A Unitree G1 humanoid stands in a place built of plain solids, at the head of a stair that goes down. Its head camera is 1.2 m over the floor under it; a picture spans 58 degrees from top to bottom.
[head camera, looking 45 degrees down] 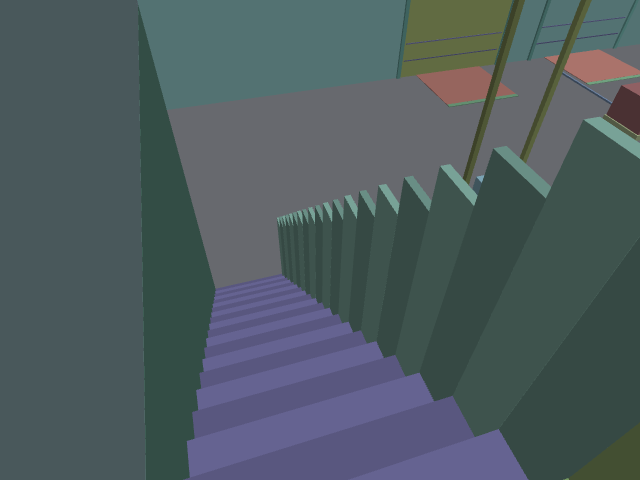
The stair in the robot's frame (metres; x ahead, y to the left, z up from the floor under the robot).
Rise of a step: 0.20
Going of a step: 0.21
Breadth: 1.02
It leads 17 degrees to the left of straight ahead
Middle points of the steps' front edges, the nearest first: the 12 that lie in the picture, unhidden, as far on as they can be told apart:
0.60 -0.02 -0.39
0.80 0.04 -0.58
1.00 0.10 -0.78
1.21 0.17 -0.97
1.41 0.23 -1.17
1.61 0.29 -1.37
1.81 0.35 -1.56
2.01 0.41 -1.76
2.21 0.47 -1.95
2.41 0.53 -2.15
2.61 0.59 -2.34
2.81 0.65 -2.54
